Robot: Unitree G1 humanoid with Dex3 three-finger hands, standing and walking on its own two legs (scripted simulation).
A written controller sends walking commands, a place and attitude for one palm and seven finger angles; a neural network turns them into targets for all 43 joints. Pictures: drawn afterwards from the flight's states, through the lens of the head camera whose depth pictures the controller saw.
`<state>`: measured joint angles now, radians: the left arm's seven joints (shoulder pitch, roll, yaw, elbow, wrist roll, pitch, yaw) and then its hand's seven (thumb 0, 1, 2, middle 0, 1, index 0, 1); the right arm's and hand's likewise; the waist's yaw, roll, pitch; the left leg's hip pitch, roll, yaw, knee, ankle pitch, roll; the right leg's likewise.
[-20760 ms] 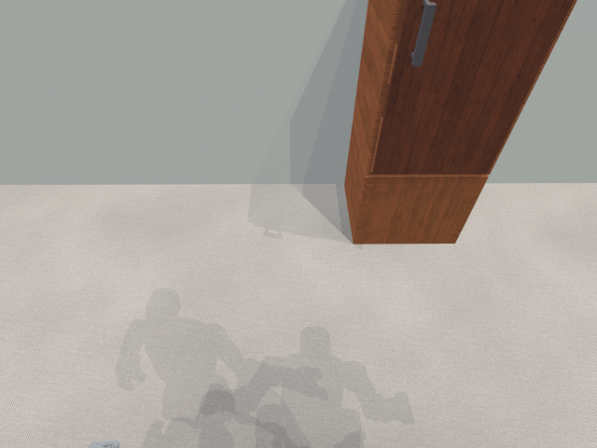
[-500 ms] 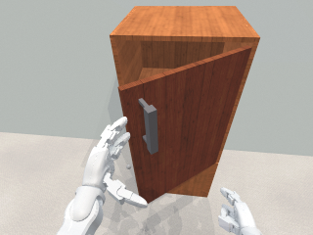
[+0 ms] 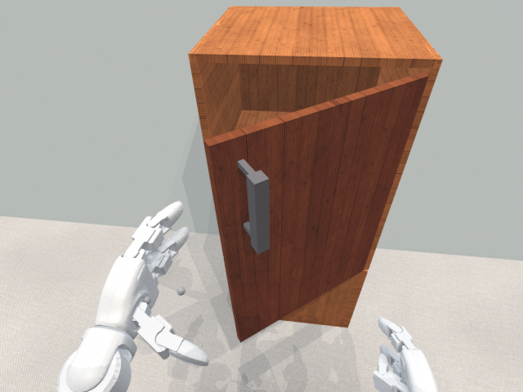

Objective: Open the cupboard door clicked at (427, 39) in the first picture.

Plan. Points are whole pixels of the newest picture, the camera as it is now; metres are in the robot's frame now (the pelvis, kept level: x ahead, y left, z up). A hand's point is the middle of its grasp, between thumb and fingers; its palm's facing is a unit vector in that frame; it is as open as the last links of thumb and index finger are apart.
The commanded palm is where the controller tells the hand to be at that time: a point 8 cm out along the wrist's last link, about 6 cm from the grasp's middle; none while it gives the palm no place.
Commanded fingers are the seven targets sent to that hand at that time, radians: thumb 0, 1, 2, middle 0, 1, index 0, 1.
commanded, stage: draw the hand back to the body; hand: left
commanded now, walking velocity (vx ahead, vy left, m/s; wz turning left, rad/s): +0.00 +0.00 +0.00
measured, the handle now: (252, 207) +0.34 +0.05 +0.15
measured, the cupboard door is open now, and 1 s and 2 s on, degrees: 38 38 38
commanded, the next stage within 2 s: step back with the hand held close in 1.46 s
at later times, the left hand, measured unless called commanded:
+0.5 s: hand (117, 289) +0.19 +0.19 +0.15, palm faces +0.17 -0.96 -0.23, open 15.6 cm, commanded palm +0.15 +0.24 +0.16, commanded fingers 0.00 -0.08 0.48 -0.17 -0.30 -0.17 -0.30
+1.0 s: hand (72, 268) +0.21 +0.25 +0.16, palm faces +0.40 -0.84 -0.38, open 10.0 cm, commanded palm +0.16 +0.30 +0.18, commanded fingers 0.00 0.80 0.86 -0.20 -0.30 -0.20 -0.30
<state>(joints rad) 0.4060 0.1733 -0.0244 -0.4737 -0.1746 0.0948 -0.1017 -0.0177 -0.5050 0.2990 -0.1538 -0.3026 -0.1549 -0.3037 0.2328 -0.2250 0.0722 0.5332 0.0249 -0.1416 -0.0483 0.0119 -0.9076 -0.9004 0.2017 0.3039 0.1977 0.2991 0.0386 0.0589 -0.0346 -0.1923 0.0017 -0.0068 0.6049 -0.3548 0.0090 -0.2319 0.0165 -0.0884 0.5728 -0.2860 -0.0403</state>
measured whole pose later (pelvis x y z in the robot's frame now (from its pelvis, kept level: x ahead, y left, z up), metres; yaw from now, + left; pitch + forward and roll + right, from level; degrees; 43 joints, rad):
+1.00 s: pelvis +0.01 +0.01 +0.01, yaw -1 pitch -5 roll -1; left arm 0.47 0.32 0.27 -0.39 -0.04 -0.12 0.12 0.00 0.45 0.71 -0.20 -0.30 -0.20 -0.30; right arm 0.20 -0.22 0.02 0.64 -0.01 -0.12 -0.07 0.01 -0.91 -0.90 0.20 0.30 0.20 0.30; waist 0.06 0.06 0.03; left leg -0.05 -0.01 0.02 0.42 -0.29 0.02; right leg -0.10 0.02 -0.06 0.39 -0.21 -0.02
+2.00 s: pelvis -0.03 +0.02 +0.01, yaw -2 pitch +0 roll +0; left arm 0.57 0.41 0.40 -0.49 -0.03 -0.18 0.14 0.01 0.88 0.90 -0.22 -0.30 -0.22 -0.31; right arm 0.18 -0.24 -0.02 0.56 0.01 -0.02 -0.08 0.01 -0.91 -0.90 0.20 0.30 0.20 0.30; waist 0.00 0.01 0.05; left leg -0.27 -0.02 0.05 0.53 -0.26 0.04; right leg -0.32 0.00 -0.03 0.50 -0.17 -0.01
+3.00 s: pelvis -0.20 +0.01 -0.01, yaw -5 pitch +2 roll -1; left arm 0.60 0.49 0.46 -0.59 -0.05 -0.24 0.12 0.01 0.88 0.90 -0.22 -0.30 -0.22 -0.31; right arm 0.18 -0.19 0.04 0.62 0.00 -0.10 -0.06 0.01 -0.91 -0.90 0.21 0.30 0.20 0.30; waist 0.00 -0.05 -0.02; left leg -0.49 0.00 0.03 0.62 -0.14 0.02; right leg -0.06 0.03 0.02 0.53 -0.49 -0.01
